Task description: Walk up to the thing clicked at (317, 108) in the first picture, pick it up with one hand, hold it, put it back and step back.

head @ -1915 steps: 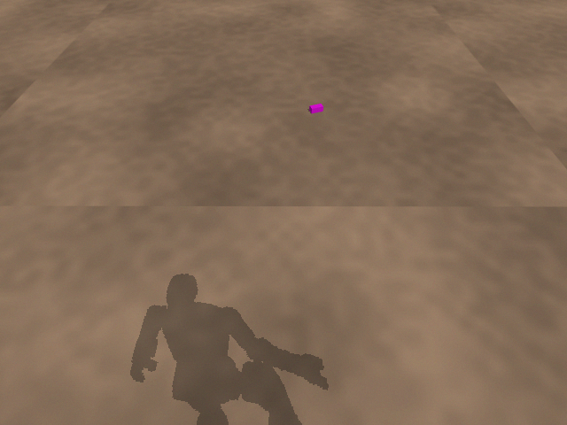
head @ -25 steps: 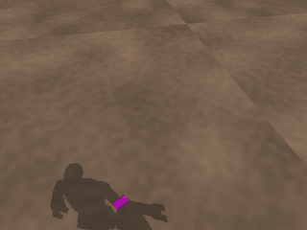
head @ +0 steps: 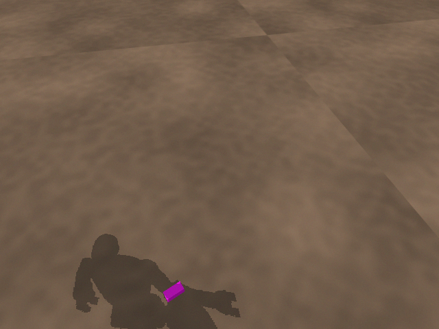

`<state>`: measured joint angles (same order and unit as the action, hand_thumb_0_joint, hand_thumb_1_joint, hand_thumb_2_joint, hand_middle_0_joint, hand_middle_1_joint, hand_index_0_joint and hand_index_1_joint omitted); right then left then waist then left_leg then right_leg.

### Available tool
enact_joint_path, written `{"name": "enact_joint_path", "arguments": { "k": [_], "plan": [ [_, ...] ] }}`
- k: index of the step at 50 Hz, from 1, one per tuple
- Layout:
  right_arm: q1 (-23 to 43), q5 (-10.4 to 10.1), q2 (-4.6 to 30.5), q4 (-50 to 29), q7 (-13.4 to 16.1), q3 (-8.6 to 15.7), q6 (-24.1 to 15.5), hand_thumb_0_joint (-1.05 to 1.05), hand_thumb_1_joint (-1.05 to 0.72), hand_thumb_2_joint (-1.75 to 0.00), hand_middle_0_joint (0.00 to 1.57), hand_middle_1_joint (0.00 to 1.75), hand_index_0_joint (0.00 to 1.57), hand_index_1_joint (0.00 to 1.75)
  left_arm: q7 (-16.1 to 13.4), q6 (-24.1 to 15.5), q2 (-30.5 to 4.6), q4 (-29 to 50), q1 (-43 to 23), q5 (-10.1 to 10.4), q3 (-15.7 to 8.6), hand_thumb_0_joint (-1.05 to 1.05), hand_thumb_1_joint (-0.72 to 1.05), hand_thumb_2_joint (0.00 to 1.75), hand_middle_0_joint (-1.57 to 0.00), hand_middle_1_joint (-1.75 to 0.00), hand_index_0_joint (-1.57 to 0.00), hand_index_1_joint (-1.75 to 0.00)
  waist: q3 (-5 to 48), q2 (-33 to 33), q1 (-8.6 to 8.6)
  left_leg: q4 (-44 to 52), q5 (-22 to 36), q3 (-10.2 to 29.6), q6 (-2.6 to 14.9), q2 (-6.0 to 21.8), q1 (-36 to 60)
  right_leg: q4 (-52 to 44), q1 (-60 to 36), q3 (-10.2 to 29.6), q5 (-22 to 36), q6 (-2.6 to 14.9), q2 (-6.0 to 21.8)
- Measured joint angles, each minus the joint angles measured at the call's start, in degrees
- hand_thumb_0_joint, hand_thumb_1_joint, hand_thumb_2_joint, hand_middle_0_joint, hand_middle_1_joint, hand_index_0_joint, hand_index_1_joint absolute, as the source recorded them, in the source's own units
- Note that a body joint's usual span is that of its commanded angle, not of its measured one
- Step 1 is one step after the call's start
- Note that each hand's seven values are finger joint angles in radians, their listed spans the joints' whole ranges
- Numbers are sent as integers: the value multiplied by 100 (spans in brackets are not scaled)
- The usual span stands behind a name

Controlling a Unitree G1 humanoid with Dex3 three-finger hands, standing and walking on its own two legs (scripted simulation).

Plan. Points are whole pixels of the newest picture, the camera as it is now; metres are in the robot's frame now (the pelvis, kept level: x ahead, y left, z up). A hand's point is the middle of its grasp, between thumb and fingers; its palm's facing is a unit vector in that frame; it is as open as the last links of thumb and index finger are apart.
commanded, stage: stand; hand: left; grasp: from above
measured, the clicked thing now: (174, 291) +0.42 +0.22 -0.76
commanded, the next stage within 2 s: rise first in 0.28 s
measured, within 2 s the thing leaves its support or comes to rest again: neither
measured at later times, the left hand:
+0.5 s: hand out of the picture +0.11 +0.25 -0.16, palm faces +0.03 -0.94 -0.34, open 7.7 cm
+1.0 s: hand out of the picture +0.13 +0.27 -0.22, palm faces -0.12 -0.86 -0.49, open 13.3 cm
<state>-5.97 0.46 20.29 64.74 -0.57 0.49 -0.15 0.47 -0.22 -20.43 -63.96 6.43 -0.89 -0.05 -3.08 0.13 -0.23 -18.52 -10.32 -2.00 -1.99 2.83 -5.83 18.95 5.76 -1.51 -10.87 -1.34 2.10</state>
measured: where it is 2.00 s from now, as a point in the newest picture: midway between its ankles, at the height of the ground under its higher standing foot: outside the picture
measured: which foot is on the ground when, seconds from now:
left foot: down 0.00-1.00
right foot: down 0.00-1.00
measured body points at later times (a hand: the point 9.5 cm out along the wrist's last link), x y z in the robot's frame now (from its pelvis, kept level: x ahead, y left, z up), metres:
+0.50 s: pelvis -0.01 +0.00 -0.01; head +0.03 +0.00 +0.44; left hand +0.10 +0.30 -0.13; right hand +0.08 -0.29 -0.13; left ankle +0.00 +0.14 -0.75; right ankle -0.01 -0.13 -0.75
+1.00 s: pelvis -0.01 +0.01 -0.07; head +0.07 +0.02 +0.37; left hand +0.13 +0.31 -0.19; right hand +0.13 -0.25 -0.17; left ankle +0.00 +0.14 -0.75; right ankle -0.01 -0.13 -0.75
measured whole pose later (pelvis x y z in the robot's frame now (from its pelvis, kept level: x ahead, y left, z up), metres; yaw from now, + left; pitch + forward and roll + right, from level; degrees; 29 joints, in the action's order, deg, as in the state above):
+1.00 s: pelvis -0.01 +0.01 -0.07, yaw +0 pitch +14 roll -1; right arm -12.5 -0.3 14.1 36.3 0.6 2.9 -6.4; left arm -4.0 9.1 -16.5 -40.3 6.7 -16.3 -8.7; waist 4.0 0.0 -1.2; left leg -57.2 -26.5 -0.1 -1.2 3.3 -44.8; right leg 55.4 43.3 -1.3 -26.1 -2.0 2.6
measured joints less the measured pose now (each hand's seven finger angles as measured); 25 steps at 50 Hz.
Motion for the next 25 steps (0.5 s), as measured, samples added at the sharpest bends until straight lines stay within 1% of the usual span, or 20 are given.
{"name": "enact_joint_path", "arguments": {
  "k": [20,21,22,23,25],
  "plan": [
    [-33,-4,-9,-13,-3,-15,-1,1,-90,-90,20,30,20,30,5,7,1,-21,23,3,-26,1,90,90,-20,-30,-20,-30,-35,-16,1,16,2,9,7,-12,0,-20,-7,-9,0,-8,12],
    [-118,-90,-12,-220,40,-30,19,1,-90,-90,20,30,20,30,-23,20,21,117,62,57,-59,1,89,90,-20,-30,-20,-30,6,-10,-15,-74,-28,25,15,-16,-131,60,112,-22,-29,-7,18],
    [-234,-180,-27,-508,104,-32,-45,1,-90,-90,20,30,20,30,-64,-19,64,263,25,110,-106,1,88,91,-20,-32,-19,-32,-4,3,-22,-210,-70,54,25,-23,-294,183,256,-44,-73,-6,29],
    [-326,-251,-56,-760,159,-26,-120,1,-91,-90,20,30,20,30,-88,-77,114,312,-100,116,-185,1,86,92,-20,-33,-19,-34,-39,13,-19,-343,-108,81,31,-29,-449,305,395,-65,-115,-5,38],
    [-416,-304,-156,-1141,212,1,-195,1,-92,-91,20,30,20,30,-73,-121,165,219,-453,22,-368,1,81,93,-21,-39,-19,-40,-63,13,-28,-626,-186,118,34,-27,-804,570,730,-86,-195,3,43]
  ]
}}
